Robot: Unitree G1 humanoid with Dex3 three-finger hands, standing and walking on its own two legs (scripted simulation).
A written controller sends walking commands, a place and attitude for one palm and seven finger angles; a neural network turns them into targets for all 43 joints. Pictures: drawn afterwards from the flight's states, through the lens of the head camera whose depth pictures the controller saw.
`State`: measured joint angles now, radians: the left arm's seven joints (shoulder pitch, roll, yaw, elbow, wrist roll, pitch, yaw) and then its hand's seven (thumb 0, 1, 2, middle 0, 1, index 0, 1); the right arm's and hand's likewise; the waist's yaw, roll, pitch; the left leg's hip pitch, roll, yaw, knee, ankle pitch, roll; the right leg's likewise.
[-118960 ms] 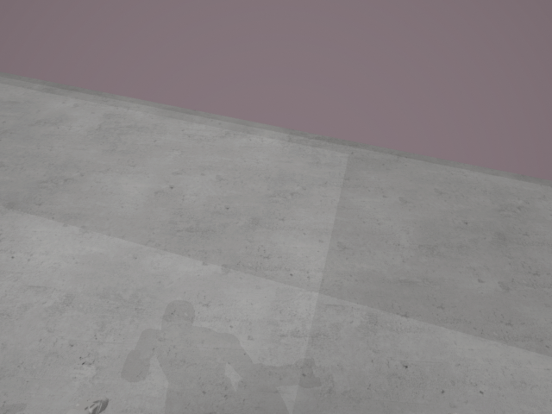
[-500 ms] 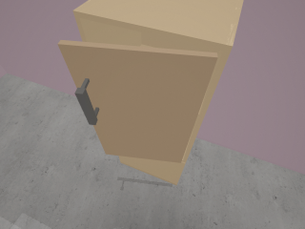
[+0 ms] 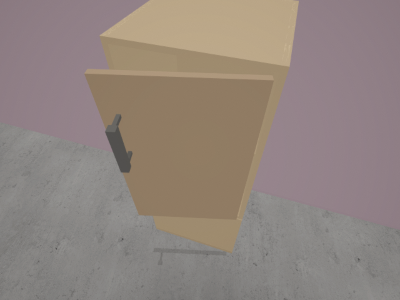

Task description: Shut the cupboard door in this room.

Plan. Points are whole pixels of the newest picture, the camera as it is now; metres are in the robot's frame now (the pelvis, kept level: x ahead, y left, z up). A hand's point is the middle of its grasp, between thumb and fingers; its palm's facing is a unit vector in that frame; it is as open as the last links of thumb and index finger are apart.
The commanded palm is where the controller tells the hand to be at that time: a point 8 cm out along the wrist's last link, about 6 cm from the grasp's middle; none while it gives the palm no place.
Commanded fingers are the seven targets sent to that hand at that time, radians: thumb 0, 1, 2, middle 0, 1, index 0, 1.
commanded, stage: come to a stop and stand still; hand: left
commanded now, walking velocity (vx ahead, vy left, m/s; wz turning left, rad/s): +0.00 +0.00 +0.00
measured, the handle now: (121, 144) +0.44 +0.22 +0.05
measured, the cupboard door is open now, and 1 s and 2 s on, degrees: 15 15 15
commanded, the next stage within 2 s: look again from close up in 0.34 s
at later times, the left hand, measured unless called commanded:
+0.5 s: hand out of the picture -0.02 +0.14 -0.18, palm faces +0.02 -0.99 -0.16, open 7.4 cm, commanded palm none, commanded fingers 0.00 0.90 0.90 -0.20 -0.30 -0.20 -0.30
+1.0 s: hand out of the picture +0.00 +0.18 -0.18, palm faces +0.04 -0.98 -0.18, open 7.4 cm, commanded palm none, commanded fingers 0.00 0.90 0.90 -0.20 -0.30 -0.20 -0.30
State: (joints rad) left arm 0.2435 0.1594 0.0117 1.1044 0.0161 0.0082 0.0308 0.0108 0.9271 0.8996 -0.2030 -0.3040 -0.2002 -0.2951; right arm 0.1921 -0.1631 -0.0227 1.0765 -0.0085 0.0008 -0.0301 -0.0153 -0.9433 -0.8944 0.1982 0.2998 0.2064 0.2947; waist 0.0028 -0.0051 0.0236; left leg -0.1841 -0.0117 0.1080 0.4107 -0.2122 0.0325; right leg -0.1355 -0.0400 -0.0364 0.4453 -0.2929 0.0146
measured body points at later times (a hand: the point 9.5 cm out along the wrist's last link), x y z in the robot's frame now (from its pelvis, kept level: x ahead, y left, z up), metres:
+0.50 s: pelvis +0.00 -0.01 +0.00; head +0.02 -0.01 +0.45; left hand -0.02 +0.20 -0.16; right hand -0.02 -0.22 -0.16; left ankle +0.01 +0.09 -0.74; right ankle -0.03 -0.12 -0.74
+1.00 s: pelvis -0.01 +0.01 -0.01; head -0.01 +0.02 +0.44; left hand -0.01 +0.23 -0.17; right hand +0.04 -0.22 -0.15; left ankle +0.01 +0.09 -0.74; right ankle -0.03 -0.12 -0.74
